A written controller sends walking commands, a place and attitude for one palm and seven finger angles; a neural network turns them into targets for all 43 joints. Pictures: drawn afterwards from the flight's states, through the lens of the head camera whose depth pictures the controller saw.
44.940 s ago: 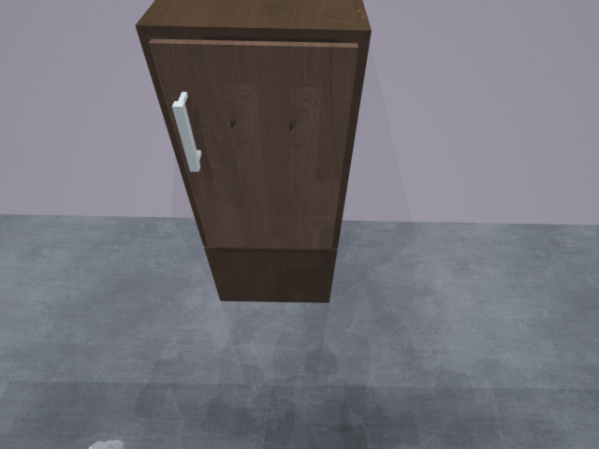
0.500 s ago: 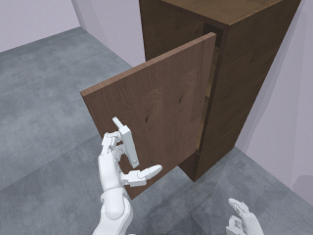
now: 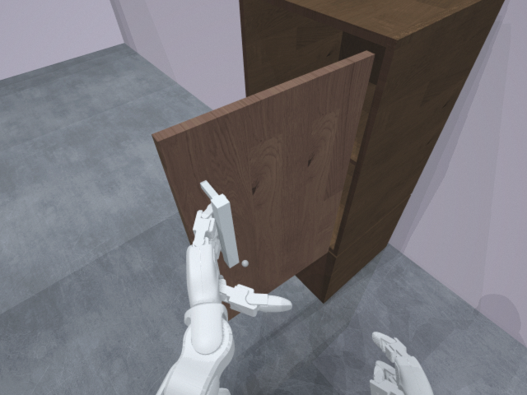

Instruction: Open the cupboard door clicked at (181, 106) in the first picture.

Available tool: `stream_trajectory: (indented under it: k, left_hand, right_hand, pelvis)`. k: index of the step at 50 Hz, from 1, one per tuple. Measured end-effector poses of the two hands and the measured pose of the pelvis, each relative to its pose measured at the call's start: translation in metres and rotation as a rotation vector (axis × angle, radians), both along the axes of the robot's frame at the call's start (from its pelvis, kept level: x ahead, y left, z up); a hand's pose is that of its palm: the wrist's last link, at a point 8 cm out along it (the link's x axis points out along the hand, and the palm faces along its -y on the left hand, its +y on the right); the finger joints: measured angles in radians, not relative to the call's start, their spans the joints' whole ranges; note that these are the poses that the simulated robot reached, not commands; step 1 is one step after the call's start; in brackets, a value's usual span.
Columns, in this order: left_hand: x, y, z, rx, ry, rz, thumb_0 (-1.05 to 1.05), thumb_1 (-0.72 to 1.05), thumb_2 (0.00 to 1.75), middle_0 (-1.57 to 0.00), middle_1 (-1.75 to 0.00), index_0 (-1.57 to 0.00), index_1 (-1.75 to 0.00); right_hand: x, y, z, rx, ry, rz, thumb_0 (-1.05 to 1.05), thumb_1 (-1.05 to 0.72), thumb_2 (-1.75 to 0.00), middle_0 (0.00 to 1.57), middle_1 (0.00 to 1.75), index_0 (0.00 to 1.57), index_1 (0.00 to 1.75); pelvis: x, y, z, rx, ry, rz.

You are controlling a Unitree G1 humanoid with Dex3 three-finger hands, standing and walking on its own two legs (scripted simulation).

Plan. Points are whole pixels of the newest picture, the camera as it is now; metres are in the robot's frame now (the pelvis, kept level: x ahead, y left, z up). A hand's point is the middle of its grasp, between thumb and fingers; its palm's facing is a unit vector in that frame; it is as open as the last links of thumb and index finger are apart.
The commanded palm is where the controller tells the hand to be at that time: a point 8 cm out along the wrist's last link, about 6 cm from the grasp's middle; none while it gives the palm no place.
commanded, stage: slide the hand sideways off the handle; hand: left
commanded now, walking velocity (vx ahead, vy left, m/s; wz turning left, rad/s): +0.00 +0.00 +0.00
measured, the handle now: (220, 226) +0.35 +0.09 +0.08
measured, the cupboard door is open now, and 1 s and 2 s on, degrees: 86 91 91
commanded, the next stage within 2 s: draw the hand back to the body in 1.14 s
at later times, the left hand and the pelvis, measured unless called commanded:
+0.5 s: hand (238, 296) +0.24 +0.05 +0.08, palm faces -0.12 -0.99 +0.00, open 16.3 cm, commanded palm +0.22 +0.11 +0.07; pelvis +0.00 +0.01 +0.00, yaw -1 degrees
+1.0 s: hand (193, 322) +0.21 +0.10 +0.07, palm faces -0.06 -1.00 -0.03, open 16.2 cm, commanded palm +0.18 +0.17 +0.07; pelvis +0.01 -0.01 -0.01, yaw +0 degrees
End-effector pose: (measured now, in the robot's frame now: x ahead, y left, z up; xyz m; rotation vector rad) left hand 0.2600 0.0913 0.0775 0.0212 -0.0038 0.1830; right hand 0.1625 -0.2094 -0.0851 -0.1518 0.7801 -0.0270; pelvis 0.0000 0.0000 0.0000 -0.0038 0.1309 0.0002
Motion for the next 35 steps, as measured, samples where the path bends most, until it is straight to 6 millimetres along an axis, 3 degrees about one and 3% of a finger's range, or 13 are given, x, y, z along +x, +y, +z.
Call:
stream_trajectory:
  k: [7, 19, 35]
  left_hand:
    - [-0.020, 0.005, -0.001, 0.001, -0.026, -0.381, -0.02, -0.50, 0.30, -0.17, -0.35, -0.12, -0.36]
    - [-0.024, 0.000, 0.001, -0.031, -0.040, -0.328, -0.02, -0.50, 0.30, -0.15, -0.31, -0.15, -0.31]
    - [-0.048, 0.032, -0.001, -0.013, -0.002, -0.296, -0.02, -0.50, 0.30, -0.18, -0.32, -0.18, -0.31]
  right_hand:
    - [-0.010, -0.002, 0.000, -0.004, -0.021, -0.026, 0.01, -0.91, -0.89, 0.20, 0.30, 0.20, 0.30]
    - [-0.015, 0.001, 0.006, -0.001, -0.037, -0.037, 0.01, -0.91, -0.89, 0.20, 0.30, 0.20, 0.30]
    - [0.008, -0.006, 0.010, -0.008, -0.082, -0.025, 0.01, -0.91, -0.89, 0.20, 0.30, 0.20, 0.30]
  pelvis:
    - [-0.005, 0.007, -0.001, -0.004, -0.009, 0.003]
    - [-0.006, 0.011, -0.002, 0.003, -0.001, -0.018]
    - [0.005, 0.002, -0.005, 0.004, 0.013, -0.013]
